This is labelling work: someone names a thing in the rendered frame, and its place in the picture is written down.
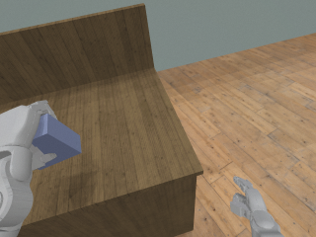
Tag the sponge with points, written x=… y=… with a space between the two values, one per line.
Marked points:
x=53 y=136

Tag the right robot forearm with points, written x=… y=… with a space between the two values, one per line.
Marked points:
x=263 y=224

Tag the table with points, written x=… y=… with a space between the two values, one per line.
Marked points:
x=136 y=175

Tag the left robot hand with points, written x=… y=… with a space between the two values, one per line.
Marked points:
x=19 y=126

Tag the right robot hand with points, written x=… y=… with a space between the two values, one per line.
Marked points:
x=251 y=201

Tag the left robot forearm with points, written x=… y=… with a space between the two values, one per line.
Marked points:
x=16 y=197

